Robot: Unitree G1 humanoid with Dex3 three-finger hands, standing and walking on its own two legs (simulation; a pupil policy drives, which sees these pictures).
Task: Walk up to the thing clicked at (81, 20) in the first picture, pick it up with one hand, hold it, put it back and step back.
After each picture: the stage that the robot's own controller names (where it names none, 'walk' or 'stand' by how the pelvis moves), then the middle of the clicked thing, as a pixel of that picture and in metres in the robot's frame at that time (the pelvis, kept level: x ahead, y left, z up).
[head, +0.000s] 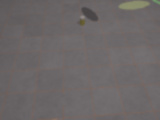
stand; (82, 20) +1.75 -0.05 -0.72
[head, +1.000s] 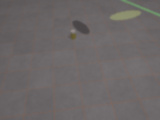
walk; (73, 34) +1.62 +0.18 -0.71
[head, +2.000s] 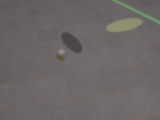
walk; (62, 55) +1.10 +0.25 -0.71
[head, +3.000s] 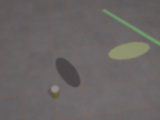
walk; (55, 92) +0.67 +0.22 -0.70
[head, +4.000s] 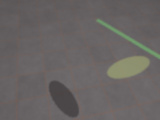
walk; out of the picture +0.40 +0.17 -0.71
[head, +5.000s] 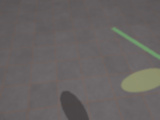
stand; out of the picture +0.32 +0.16 -0.72
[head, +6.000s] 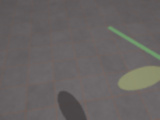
stand; out of the picture +0.32 +0.18 -0.73
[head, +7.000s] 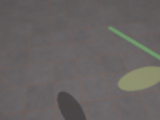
stand; out of the picture +0.32 +0.19 -0.73
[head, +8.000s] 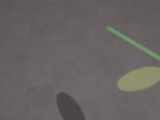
stand; out of the picture +0.31 +0.19 -0.73
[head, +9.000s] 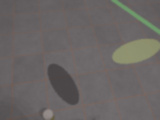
go down; (48, 115) +0.34 +0.18 -0.65
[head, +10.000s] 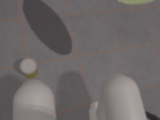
go down; (29, 69) +0.41 +0.19 -0.30
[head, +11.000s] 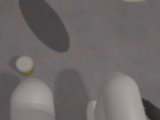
close in; (25, 66) +0.41 +0.19 -0.30
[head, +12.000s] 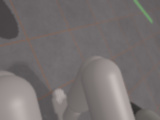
close; out of the picture +0.41 +0.22 -0.23
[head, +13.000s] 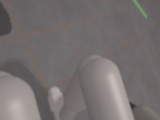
close; out of the picture +0.40 +0.23 -0.23
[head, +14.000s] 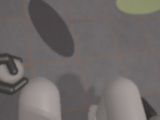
lift; (12, 75) +0.32 +0.23 -0.10
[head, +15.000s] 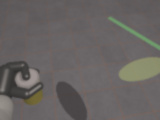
hold; (30, 87) +0.32 +0.17 +0.04
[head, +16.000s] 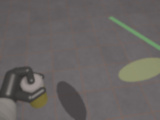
hold; (35, 91) +0.32 +0.17 +0.00
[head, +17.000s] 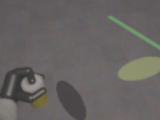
hold; (35, 92) +0.32 +0.17 -0.01
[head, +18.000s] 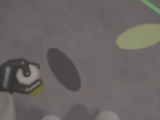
crouch; (31, 81) +0.36 +0.17 -0.07
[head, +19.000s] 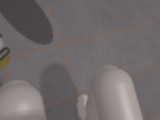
lower; out of the picture +0.43 +0.21 -0.16
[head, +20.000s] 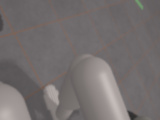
lower; out of the picture +0.42 +0.24 -0.23
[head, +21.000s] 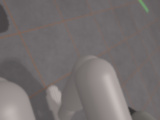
lower; out of the picture +0.41 +0.24 -0.23
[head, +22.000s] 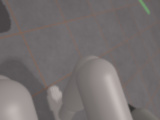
lower; out of the picture +0.41 +0.24 -0.23
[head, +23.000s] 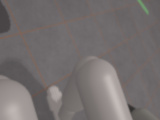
lower; out of the picture +0.41 +0.24 -0.23
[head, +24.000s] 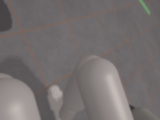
open; out of the picture +0.39 +0.23 -0.24
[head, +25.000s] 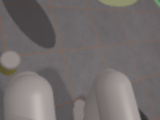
stand; (9, 63) +0.40 +0.20 -0.25
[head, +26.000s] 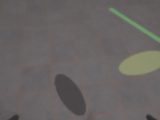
stand; out of the picture +0.33 +0.15 -0.63
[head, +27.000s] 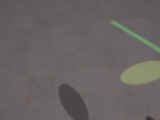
stand; out of the picture +0.35 +0.16 -0.66
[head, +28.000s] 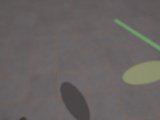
stand; out of the picture +0.34 +0.16 -0.67
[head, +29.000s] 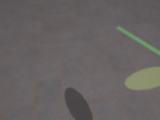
walk; out of the picture +0.35 +0.16 -0.72
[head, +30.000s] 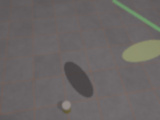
walk; (66, 107) +0.44 +0.10 -0.70
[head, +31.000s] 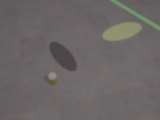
walk; (52, 78) +0.67 +0.17 -0.70
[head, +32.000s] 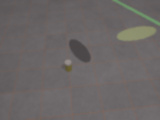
stand; (68, 65) +0.97 +0.17 -0.70
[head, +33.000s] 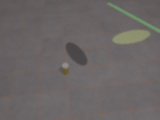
stand; (65, 68) +0.96 +0.16 -0.72
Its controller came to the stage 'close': yes
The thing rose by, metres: 0.70
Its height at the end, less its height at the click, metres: +0.00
